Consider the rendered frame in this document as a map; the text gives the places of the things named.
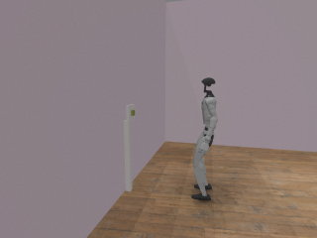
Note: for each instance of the left robot hand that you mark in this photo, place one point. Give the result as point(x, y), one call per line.
point(204, 148)

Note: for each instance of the robot right foot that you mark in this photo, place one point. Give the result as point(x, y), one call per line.
point(207, 186)

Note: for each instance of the left robot forearm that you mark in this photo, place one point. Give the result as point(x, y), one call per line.
point(211, 128)

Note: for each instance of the robot left foot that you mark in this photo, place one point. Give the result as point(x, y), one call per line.
point(199, 196)

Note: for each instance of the panel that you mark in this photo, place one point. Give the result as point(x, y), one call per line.
point(128, 146)

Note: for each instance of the robot foot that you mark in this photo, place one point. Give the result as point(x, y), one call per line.
point(207, 186)
point(199, 196)

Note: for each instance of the left robot upper arm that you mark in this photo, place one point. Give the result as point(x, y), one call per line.
point(211, 108)

